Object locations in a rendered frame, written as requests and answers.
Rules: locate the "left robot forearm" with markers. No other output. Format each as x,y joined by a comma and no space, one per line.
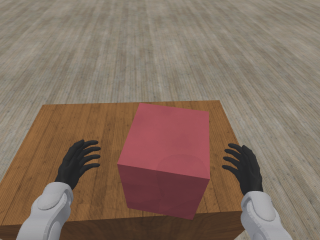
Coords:
48,214

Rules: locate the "pedestal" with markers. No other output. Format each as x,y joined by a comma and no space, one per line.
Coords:
99,210

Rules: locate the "left robot hand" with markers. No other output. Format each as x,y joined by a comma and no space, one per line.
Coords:
72,167

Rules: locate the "right robot forearm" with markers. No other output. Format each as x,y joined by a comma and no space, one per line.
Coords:
260,219

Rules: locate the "carton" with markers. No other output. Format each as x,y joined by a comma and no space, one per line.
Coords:
164,165

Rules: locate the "right robot hand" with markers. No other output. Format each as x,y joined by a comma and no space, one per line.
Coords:
248,170

